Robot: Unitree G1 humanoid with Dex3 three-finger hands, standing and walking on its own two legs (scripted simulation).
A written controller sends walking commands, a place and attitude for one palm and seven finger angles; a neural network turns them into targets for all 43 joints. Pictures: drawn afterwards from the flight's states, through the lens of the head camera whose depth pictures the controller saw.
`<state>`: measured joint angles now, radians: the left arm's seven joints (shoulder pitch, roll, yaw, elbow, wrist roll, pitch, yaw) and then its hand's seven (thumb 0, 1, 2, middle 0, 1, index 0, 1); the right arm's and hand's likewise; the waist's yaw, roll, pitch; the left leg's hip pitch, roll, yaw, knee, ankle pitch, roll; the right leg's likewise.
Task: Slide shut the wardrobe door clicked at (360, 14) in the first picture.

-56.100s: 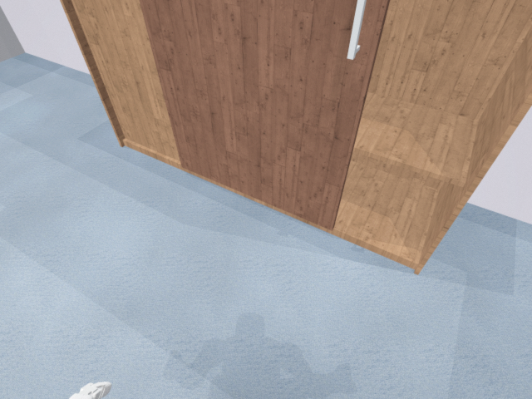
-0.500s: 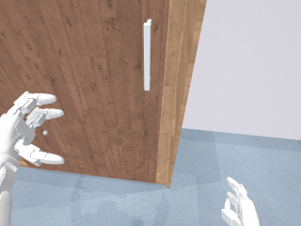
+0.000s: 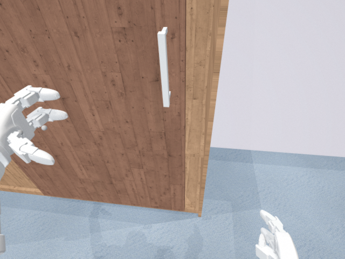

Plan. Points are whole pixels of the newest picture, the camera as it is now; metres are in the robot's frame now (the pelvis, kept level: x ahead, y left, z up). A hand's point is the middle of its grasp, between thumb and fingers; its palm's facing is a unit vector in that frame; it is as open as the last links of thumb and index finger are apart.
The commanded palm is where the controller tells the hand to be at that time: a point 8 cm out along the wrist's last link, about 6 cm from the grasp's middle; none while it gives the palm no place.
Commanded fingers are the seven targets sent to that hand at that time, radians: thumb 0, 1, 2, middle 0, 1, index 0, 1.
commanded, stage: raise the hand with hooked fingers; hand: left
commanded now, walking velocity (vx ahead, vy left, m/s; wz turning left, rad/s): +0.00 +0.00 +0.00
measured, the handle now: (165, 70) +0.55 +0.08 +0.20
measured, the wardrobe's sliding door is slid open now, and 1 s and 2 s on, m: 0.08 0.08 0.08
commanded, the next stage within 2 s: move the hooked fingers beside the handle in 0.34 s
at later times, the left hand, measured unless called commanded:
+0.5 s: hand (53, 125) +0.28 +0.26 +0.22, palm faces +0.01 -0.99 -0.10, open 14.0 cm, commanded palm +0.26 +0.30 +0.23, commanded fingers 0.00 -0.50 0.30 -0.30 -1.20 -0.30 -1.20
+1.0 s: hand (86, 104) +0.36 +0.23 +0.22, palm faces +0.00 -1.00 -0.05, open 14.0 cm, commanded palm +0.33 +0.27 +0.22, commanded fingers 0.00 -0.50 0.30 -0.30 -1.20 -0.30 -1.20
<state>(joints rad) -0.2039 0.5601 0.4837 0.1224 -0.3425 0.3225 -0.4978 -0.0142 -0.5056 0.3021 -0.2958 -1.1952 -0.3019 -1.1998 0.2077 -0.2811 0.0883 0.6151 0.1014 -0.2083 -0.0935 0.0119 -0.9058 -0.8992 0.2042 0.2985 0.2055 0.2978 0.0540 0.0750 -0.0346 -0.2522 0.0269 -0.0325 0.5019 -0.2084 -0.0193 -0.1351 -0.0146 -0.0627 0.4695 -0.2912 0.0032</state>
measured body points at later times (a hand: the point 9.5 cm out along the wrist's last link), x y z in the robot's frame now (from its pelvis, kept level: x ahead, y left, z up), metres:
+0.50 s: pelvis +0.01 -0.01 +0.00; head -0.02 -0.03 +0.45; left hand +0.27 +0.31 +0.23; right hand +0.21 -0.23 -0.06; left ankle +0.04 +0.13 -0.74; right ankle -0.02 -0.12 -0.74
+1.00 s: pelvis +0.01 +0.00 +0.00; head -0.01 -0.02 +0.45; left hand +0.35 +0.28 +0.22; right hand +0.19 -0.24 -0.08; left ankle +0.04 +0.13 -0.74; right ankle -0.02 -0.12 -0.74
